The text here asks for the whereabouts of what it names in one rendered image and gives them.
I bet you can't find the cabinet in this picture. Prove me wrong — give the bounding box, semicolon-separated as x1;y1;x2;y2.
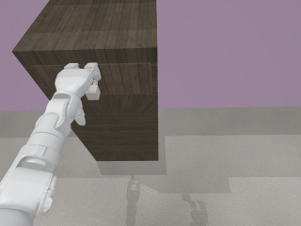
11;0;159;161

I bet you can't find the handle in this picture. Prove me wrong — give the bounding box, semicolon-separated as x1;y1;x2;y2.
85;80;101;101

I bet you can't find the robot left hand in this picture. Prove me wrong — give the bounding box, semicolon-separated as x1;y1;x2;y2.
55;62;101;126

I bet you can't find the drawer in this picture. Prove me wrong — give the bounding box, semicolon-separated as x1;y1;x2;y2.
31;62;151;95

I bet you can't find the robot left forearm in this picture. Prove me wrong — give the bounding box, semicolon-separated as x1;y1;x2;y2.
0;90;81;196

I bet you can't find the left robot upper arm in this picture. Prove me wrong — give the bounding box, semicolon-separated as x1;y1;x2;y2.
0;166;57;226

